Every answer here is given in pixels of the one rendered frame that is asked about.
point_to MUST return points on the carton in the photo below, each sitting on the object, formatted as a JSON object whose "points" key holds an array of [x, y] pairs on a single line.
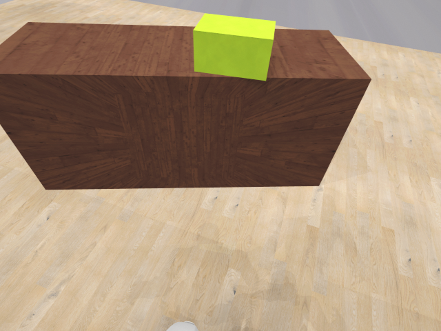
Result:
{"points": [[233, 46]]}

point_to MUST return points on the pedestal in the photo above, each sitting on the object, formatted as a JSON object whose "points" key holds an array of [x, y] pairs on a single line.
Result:
{"points": [[109, 106]]}

